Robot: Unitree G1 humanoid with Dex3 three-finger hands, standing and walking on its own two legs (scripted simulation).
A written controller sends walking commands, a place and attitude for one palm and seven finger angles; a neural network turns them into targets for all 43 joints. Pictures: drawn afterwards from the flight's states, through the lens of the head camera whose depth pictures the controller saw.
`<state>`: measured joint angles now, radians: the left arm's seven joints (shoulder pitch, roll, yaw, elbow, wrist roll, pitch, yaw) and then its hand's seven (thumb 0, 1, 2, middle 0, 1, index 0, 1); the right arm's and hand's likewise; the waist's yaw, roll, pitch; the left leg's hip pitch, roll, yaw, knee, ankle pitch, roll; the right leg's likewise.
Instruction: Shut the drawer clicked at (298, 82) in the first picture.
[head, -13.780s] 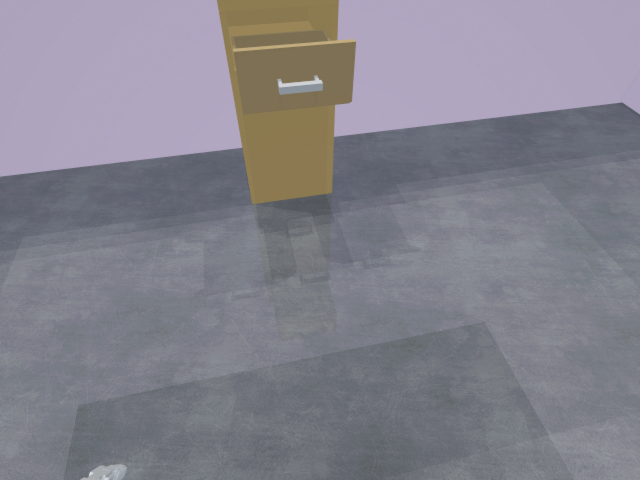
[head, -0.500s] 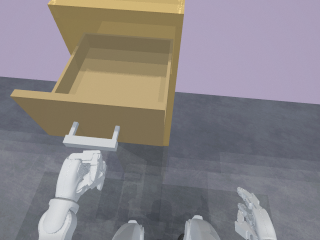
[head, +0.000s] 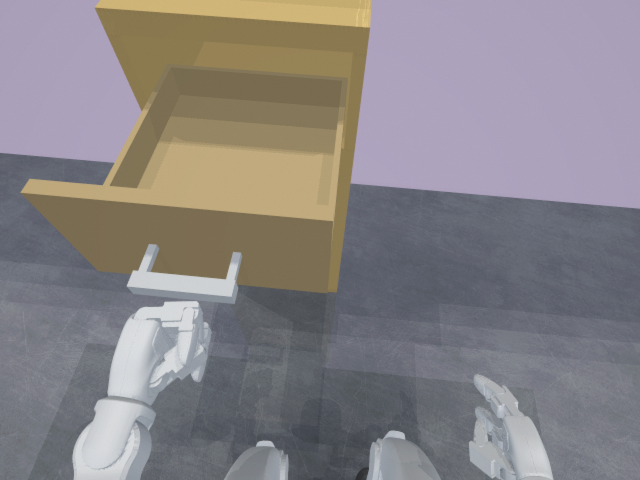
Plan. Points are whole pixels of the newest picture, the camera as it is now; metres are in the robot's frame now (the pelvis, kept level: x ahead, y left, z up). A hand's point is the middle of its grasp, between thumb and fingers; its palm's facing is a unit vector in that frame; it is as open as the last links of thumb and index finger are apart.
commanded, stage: push the drawer shut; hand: left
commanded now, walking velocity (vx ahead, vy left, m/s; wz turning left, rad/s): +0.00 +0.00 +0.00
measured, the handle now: (188, 271) +0.35 +0.18 +0.04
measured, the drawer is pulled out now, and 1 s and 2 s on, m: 0.30 0.20 0.09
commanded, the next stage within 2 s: none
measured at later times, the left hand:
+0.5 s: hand (214, 311) +0.30 +0.14 +0.03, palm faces -0.09 -0.99 -0.05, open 3.0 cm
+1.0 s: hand (228, 266) +0.37 +0.14 +0.03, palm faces -0.08 -0.99 -0.06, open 3.1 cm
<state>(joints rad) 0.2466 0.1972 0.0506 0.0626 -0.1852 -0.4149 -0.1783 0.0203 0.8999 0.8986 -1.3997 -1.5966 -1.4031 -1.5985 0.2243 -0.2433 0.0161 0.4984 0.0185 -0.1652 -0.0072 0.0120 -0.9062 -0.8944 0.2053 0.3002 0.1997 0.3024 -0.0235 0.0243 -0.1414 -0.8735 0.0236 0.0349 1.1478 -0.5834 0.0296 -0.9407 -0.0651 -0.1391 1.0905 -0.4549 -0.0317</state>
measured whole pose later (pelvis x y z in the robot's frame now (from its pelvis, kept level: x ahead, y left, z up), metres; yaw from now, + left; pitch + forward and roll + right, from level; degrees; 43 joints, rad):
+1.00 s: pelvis -0.02 +0.00 +0.00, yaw +0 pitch +19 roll -1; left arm -0.33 0.22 0.09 0.57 -0.14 -0.43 -0.12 -0.01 0.86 0.97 -1.40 -1.60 -1.40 -1.60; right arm 0.24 -0.26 0.02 0.61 0.02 -0.10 -0.01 0.01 -0.91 -0.89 0.21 0.30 0.20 0.30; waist -0.06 0.02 -0.12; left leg -0.92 0.01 0.04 1.13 -0.54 0.03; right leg -0.99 -0.07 -0.13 1.07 -0.41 -0.03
